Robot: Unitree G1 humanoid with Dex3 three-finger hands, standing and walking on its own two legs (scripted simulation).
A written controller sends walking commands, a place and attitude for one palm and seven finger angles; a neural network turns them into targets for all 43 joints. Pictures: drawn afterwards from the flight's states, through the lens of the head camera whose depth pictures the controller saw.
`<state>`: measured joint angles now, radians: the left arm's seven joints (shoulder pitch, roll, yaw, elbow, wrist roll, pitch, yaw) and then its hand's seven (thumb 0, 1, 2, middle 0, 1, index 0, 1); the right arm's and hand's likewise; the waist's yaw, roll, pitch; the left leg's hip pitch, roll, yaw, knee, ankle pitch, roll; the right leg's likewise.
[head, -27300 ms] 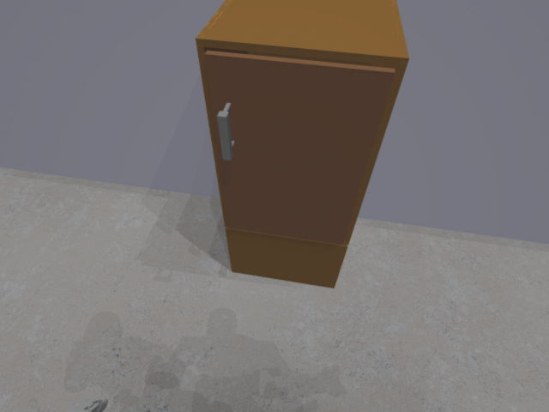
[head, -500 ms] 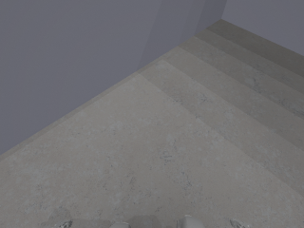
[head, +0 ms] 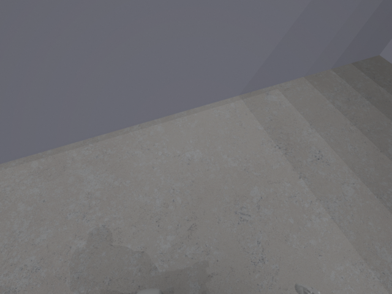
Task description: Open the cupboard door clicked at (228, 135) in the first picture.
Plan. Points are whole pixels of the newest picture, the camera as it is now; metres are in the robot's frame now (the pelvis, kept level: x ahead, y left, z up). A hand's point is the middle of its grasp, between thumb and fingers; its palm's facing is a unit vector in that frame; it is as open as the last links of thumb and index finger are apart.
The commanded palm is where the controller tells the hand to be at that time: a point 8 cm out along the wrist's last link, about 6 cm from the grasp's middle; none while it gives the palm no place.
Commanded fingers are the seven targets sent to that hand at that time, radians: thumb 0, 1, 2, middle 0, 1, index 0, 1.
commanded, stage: turn to face it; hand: left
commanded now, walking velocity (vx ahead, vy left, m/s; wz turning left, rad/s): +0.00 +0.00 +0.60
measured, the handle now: out of the picture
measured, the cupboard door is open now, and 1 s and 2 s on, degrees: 48 48 48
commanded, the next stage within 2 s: none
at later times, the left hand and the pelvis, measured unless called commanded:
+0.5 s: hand out of the picture +0.07 +0.18 -0.14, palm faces +0.26 -0.92 -0.30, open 7.4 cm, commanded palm none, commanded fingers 0.00 0.90 0.90 -0.20 -0.30 -0.20 -0.30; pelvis +0.01 -0.05 +0.00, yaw +17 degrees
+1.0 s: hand out of the picture -0.07 +0.19 -0.16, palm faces +0.59 -0.76 -0.27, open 7.4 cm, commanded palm none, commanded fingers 0.00 0.90 0.90 -0.20 -0.30 -0.20 -0.30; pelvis +0.01 -0.04 +0.00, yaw +35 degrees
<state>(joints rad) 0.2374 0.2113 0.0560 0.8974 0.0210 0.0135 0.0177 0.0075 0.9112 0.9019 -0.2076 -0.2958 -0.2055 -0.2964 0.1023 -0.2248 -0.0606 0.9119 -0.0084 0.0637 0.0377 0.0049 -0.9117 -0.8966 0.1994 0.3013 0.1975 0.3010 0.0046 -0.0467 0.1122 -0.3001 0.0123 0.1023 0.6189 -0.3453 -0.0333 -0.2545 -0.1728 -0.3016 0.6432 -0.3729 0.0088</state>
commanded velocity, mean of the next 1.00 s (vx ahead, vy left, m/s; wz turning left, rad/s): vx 0.00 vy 0.00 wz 0.60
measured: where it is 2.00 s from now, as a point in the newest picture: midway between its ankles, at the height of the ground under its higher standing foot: outside the picture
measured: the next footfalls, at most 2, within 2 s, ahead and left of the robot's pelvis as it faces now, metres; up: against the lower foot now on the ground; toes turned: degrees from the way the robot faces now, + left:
left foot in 0.02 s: +0.04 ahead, +0.11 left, +0.00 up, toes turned +6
right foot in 0.42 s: +0.06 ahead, -0.14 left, +0.00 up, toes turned +11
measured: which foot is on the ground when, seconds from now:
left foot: up 0.00-0.00, down 0.02-0.42, up 0.44-0.82, down 0.84-1.00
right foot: down 0.00-0.00, up 0.02-0.40, down 0.42-0.82, up 0.84-1.00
